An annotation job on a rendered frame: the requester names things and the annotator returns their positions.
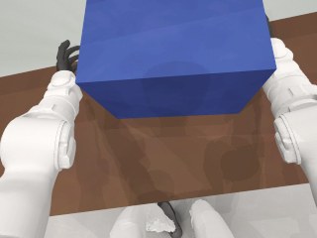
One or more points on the right robot hand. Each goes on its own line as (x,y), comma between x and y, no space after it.
(269,27)

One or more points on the robot right upper arm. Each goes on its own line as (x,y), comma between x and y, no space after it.
(296,139)

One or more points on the robot right thigh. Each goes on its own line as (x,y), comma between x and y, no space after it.
(208,223)

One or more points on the carton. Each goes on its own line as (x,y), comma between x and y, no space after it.
(168,58)

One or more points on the left robot forearm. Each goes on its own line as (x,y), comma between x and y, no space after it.
(61,102)

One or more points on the pedestal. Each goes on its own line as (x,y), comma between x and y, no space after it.
(135,161)

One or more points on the right robot forearm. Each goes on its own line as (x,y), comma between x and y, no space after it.
(288,89)

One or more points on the left robot hand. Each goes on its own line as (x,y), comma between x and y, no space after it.
(64,62)

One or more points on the robot left upper arm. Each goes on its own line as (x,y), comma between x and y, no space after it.
(34,151)

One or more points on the left robot shin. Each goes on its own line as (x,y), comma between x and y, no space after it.
(163,223)

